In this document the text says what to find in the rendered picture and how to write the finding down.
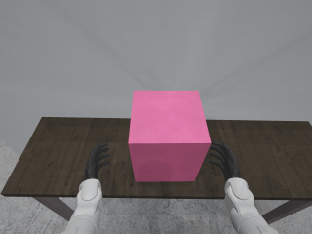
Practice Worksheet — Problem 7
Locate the left robot hand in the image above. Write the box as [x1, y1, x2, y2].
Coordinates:
[84, 143, 110, 181]

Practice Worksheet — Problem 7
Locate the left robot forearm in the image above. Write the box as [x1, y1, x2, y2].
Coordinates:
[60, 178, 104, 234]

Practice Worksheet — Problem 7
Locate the table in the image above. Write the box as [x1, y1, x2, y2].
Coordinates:
[0, 117, 312, 225]

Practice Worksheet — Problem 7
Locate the carton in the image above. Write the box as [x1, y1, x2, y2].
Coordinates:
[128, 91, 211, 182]

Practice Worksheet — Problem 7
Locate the right robot hand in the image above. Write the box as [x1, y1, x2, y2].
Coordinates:
[209, 141, 241, 181]

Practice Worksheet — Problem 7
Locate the right robot forearm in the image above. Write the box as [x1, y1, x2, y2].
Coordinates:
[224, 177, 279, 234]

